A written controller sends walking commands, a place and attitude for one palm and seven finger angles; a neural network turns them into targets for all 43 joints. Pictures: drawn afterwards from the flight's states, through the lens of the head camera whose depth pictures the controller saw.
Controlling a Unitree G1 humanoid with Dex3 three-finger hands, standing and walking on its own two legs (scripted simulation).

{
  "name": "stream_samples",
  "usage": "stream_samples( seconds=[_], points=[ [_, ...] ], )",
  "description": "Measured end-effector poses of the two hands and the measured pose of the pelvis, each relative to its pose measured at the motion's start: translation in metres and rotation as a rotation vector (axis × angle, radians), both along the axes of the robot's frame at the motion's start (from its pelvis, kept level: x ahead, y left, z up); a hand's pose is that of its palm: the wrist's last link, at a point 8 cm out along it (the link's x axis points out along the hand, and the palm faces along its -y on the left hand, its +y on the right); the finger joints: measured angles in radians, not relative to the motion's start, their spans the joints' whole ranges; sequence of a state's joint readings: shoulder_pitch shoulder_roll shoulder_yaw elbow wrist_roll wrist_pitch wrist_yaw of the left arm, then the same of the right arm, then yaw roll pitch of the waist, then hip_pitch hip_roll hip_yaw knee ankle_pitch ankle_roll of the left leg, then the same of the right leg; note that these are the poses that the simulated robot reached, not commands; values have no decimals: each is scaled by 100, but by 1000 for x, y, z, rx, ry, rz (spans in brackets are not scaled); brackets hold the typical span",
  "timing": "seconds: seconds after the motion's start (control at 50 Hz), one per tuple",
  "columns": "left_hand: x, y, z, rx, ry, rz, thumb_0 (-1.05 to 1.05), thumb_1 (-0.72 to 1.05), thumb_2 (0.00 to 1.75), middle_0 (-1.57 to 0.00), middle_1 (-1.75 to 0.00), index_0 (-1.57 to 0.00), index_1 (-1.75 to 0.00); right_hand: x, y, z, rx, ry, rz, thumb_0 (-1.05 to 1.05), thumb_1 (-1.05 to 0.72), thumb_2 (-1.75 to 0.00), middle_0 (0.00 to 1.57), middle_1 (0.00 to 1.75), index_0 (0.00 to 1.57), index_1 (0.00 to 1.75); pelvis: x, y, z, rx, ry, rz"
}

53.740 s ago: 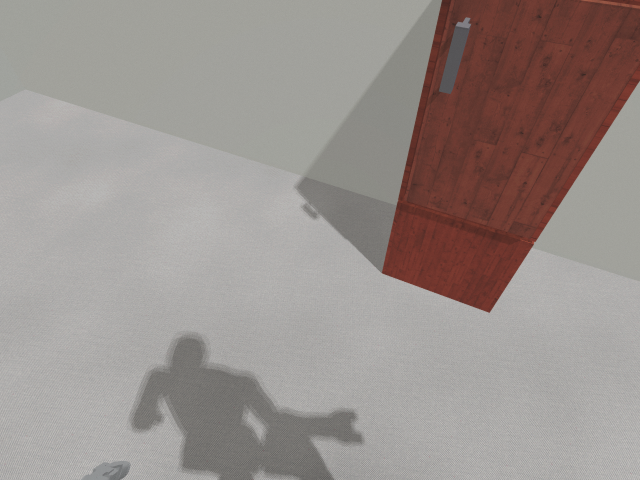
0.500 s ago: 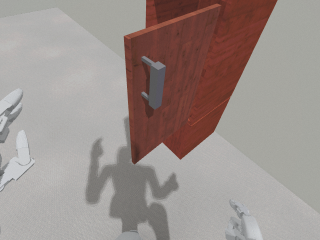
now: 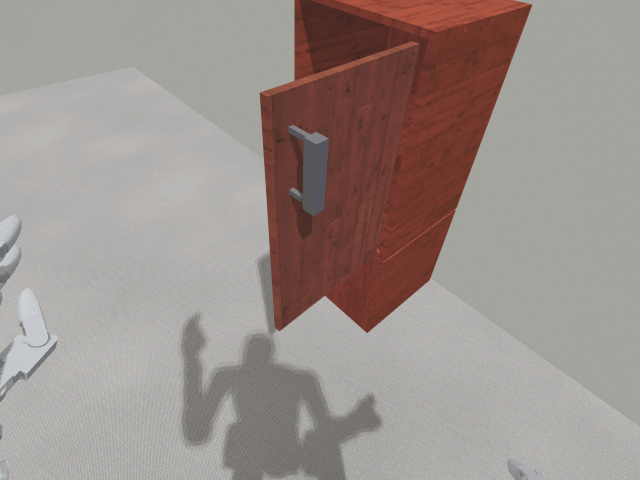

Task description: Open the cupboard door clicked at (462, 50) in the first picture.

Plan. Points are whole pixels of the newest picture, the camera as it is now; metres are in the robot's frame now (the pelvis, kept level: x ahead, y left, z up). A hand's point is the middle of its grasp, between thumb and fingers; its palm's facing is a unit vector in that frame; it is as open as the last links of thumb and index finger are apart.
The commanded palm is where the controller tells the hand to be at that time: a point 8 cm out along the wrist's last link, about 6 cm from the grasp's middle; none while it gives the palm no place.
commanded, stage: stop stepping back and stand still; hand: left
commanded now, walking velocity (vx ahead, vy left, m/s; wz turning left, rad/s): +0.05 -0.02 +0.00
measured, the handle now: (304, 170) +0.56 +0.07 +0.12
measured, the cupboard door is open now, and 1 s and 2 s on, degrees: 93 93 93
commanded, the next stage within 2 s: let the arm hang, fingers relaxed in 0.26 s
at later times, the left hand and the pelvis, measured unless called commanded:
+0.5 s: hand (115, 433) +0.18 +0.27 -0.04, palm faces +0.13 -0.89 -0.44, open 7.4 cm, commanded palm none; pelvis -0.01 +0.02 -0.02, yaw +2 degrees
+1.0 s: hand out of the picture -0.02 +0.24 -0.16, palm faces +0.08 -0.95 -0.31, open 7.3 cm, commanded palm none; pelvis -0.01 +0.02 +0.00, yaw +3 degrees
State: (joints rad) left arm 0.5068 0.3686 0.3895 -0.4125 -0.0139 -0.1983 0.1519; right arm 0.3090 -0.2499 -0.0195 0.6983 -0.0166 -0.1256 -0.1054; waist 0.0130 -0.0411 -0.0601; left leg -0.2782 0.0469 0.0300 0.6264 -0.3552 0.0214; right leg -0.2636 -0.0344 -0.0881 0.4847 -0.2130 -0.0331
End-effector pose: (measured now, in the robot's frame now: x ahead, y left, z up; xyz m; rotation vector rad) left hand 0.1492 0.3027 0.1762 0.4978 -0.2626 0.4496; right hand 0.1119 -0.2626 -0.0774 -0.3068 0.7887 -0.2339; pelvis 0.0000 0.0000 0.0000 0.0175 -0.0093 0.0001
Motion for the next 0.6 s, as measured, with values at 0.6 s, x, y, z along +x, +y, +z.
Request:
stream_samples(
  seconds=[0.6],
  points=[
    [-58, -44, -294, -474, 1249, -4, 1, 90, 90, -20, -30, -20, -30, -27, 23, -62, 120, 298, 20, 1, -90, -90, 20, 30, 20, 30, -12, 17, -18, -7, 6, 44]
  ],
)
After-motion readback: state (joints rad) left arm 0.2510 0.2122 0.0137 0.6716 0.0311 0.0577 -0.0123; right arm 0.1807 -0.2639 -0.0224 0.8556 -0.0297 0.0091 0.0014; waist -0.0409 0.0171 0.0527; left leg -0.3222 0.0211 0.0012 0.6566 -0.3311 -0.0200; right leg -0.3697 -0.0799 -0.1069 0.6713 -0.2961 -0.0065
